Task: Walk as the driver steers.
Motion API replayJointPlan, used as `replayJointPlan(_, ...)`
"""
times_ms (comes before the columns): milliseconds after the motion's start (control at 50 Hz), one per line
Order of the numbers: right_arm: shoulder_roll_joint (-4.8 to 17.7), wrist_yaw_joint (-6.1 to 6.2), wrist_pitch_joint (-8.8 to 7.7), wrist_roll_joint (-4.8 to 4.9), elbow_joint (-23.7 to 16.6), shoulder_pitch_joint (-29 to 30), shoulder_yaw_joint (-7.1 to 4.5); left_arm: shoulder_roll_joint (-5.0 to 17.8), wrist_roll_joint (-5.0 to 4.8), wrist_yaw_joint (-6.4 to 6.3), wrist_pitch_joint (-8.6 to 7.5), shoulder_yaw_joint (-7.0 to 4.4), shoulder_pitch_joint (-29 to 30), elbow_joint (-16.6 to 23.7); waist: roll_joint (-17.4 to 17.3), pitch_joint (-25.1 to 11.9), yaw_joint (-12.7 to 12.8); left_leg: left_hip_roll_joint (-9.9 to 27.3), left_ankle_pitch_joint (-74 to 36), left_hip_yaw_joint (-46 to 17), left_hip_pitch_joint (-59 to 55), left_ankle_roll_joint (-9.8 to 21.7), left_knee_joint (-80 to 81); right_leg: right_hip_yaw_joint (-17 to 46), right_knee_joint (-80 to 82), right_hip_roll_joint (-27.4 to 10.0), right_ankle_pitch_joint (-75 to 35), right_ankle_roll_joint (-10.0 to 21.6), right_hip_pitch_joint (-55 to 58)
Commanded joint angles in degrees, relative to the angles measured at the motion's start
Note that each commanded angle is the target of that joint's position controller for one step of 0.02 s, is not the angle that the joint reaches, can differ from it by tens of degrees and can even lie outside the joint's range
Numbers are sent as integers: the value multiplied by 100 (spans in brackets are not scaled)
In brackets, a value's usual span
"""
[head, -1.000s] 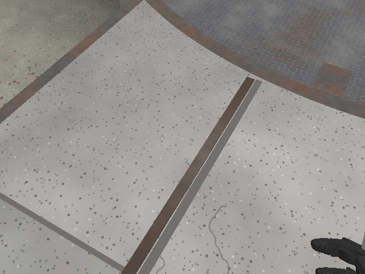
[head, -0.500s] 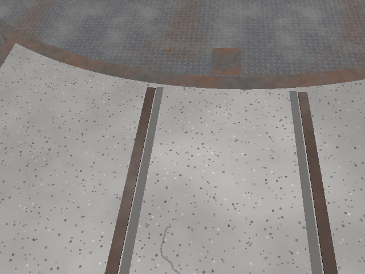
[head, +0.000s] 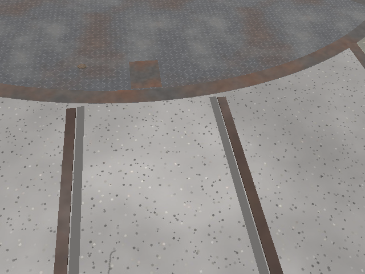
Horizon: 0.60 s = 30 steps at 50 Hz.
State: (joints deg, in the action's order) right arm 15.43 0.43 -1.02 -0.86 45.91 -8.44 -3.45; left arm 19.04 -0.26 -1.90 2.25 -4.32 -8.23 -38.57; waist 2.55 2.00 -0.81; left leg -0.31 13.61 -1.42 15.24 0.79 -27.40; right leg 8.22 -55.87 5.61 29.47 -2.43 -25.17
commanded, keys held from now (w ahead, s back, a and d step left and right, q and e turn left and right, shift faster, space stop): no key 0.88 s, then w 0.12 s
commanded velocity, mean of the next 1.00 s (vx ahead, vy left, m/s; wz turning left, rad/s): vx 0.02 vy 0.00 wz -0.05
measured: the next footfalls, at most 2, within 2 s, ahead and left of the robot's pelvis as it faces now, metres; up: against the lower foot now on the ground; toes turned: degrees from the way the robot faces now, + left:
right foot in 0.18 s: +0.02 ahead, -0.14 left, +0.00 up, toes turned +2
right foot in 1.58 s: +0.44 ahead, -0.13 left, +0.00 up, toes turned -2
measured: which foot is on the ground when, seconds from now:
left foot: down 0.00-1.00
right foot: up 0.00-0.16, down 0.18-1.00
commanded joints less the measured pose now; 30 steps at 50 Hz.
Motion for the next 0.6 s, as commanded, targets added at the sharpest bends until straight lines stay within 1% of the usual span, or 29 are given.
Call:
replayJointPlan(20,743,50,-57,77,-358,435,-120,401,-13,-26,-3,-150,-237,195,-1026,-422,200,1316,-2190,-1182,-678,1132,792,54,-277,-280,-156,-242,-257)
replayJointPlan(60,718,60,8,57,-302,438,-106,128,-5,10,-22,-23,-104,213,-1225,-549,123,1105,-2349,-827,-745,1044,696,-377,799,-476,-278,-293,263)
replayJointPlan(80,773,61,43,52,-261,338,-119,46,-5,25,-36,24,24,229,-1321,-586,6,1100,-2443,-804,-771,1055,657,-532,1295,-520,-298,-292,512)
replayJointPlan(100,854,57,74,57,-214,204,-134,92,-35,33,-43,17,55,210,-1375,-623,-74,1143,-2506,-867,-831,1087,609,-632,1713,-507,-444,-286,708)
replayJointPlan(120,902,51,96,84,-183,161,-134,158,-56,38,-43,-7,-41,143,-1352,-639,-41,1153,-2468,-900,-843,1073,530,-711,2261,-482,-818,-245,954)
replayJointPlan(140,892,43,106,129,-162,191,-113,175,-51,46,-45,-20,-230,29,-1290,-611,77,1109,-2357,-868,-738,991,453,-809,3068,-442,-1490,-152,1337)
replayJointPlan(160,827,30,84,162,-95,36,-82,247,-12,50,-41,-30,-286,-31,-1166,-559,95,1037,-2076,-852,-572,796,445,-745,3702,-461,-2091,-15,1730)
replayJointPlan(180,740,-1,14,112,-53,-115,-34,475,48,20,-35,-53,-272,13,-843,-651,19,949,-1589,-796,-203,458,399,-284,3665,-832,-2808,164,2282)
replayJointPlan(200,643,-71,-80,-45,-70,-252,8,866,91,-29,-9,-121,-309,52,27,-804,-203,554,-873,-379,106,148,63,223,3252,-1414,-3990,445,2580)
replayJointPlan(220,426,-67,-106,-38,-19,-217,59,578,127,40,-25,-51,-127,-50,629,-818,-267,312,-117,-55,-362,-133,292,249,3263,-1438,-2957,747,1805)
replayJointPlan(240,643,-51,-93,-55,14,109,33,288,139,110,-72,10,15,21,310,-552,-83,274,-254,-14,-488,-293,211,162,3375,-1197,-2239,699,1546)
replayJointPlan(260,663,-31,-68,-27,33,238,18,229,180,124,-118,34,-46,-59,221,-446,-21,255,-375,13,-509,-296,165,99,3431,-1106,-1972,591,1401)
replayJointPlan(280,655,6,-18,10,82,233,16,297,173,130,-168,35,-70,-91,218,-286,-19,269,-483,-11,-498,-258,136,29,3439,-1019,-1994,512,1284)
replayJointPlan(300,668,30,19,8,118,155,12,325,148,132,-219,31,-94,-142,223,-180,-41,281,-559,-26,-486,-247,155,30,3434,-1010,-2047,476,1221)
replayJointPlan(360,629,70,40,26,282,65,13,240,118,99,-277,75,-239,-272,141,-128,-37,296,-663,-42,-525,-239,187,-34,3379,-950,-2140,429,1200)
replayJointPlan(480,635,105,60,42,613,11,-1,200,101,77,-296,105,-279,-472,-104,-102,-19,303,-758,-51,-573,-302,244,-92,3356,-880,-2219,440,1253)
replayJointPlan(600,666,148,71,59,906,-50,-5,166,83,78,-309,125,-324,-732,-193,-154,-18,310,-861,-48,-637,-310,264,-191,3331,-807,-2400,437,1332)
